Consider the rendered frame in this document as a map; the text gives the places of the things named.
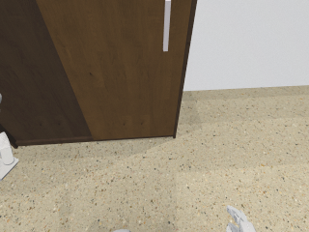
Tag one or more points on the wardrobe door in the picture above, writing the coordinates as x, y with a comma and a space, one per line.
38, 101
112, 53

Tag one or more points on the left robot hand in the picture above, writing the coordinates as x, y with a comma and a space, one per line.
7, 160

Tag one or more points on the right robot hand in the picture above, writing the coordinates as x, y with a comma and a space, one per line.
241, 220

